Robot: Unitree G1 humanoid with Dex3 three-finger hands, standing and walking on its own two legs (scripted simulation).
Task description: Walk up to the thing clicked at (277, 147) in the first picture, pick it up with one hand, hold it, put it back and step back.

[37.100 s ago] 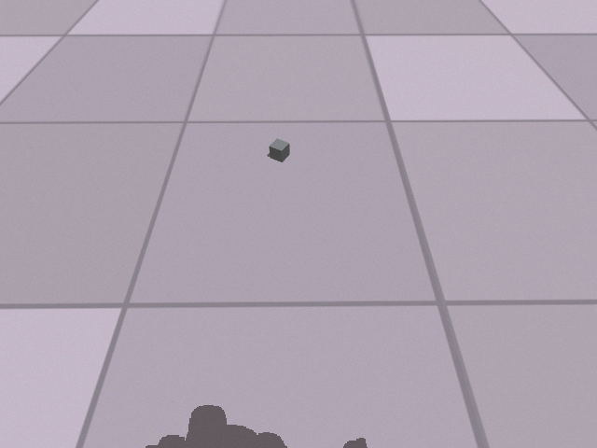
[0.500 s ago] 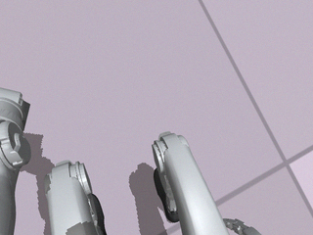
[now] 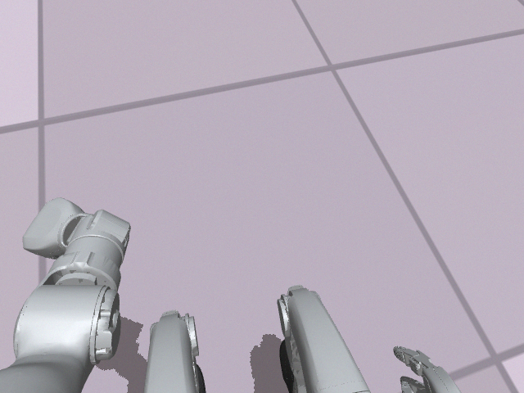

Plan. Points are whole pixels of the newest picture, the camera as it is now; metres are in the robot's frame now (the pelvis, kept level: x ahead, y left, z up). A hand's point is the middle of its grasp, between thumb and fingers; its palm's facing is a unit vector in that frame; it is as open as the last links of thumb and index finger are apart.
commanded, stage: lift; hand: left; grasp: from above
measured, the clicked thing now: (91, 245) +0.41 +0.25 -0.12
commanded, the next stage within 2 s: hold in 0.70 s
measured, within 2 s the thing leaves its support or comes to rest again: neither
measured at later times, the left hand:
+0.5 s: hand (50, 219) +0.38 +0.22 +0.07, palm faces -0.19 -0.43 -0.88, open 10.3 cm
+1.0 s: hand out of the picture +0.38 +0.24 +0.13, palm faces -0.20 -0.41 -0.89, open 10.4 cm
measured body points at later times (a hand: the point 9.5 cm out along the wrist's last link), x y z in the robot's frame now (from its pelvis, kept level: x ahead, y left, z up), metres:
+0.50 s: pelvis +0.03 -0.01 +0.13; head +0.11 -0.03 +0.57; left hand +0.39 +0.24 +0.12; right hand +0.11 -0.27 -0.01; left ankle +0.06 +0.15 -0.51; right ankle +0.08 -0.12 -0.51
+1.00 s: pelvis +0.06 +0.01 +0.19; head +0.10 +0.00 +0.63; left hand +0.39 +0.26 +0.18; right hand +0.15 -0.25 +0.06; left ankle +0.06 +0.15 -0.51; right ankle +0.08 -0.12 -0.51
